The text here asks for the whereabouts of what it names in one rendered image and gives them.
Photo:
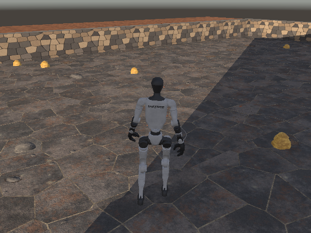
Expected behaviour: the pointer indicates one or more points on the robot torso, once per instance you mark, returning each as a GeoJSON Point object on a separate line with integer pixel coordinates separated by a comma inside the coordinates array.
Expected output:
{"type": "Point", "coordinates": [155, 114]}

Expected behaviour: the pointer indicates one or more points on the left robot hand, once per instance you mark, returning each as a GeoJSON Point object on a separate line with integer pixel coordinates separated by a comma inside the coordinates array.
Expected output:
{"type": "Point", "coordinates": [133, 134]}

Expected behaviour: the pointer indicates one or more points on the left robot forearm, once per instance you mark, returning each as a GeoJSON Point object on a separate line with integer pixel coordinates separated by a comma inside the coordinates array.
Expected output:
{"type": "Point", "coordinates": [132, 126]}

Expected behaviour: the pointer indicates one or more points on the right robot hand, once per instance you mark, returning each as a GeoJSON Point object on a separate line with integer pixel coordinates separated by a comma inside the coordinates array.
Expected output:
{"type": "Point", "coordinates": [181, 150]}

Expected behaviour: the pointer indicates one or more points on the robot right upper arm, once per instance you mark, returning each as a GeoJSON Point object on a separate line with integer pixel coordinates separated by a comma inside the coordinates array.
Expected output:
{"type": "Point", "coordinates": [171, 103]}

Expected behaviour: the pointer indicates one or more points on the robot left upper arm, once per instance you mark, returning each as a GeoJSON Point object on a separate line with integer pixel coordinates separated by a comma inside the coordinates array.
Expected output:
{"type": "Point", "coordinates": [141, 102]}

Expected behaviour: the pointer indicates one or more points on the right robot shin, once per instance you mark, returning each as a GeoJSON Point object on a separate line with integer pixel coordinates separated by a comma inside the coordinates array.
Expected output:
{"type": "Point", "coordinates": [165, 175]}

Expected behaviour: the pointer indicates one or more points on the right robot forearm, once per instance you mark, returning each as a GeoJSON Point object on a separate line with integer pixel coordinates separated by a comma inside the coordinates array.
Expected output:
{"type": "Point", "coordinates": [178, 133]}

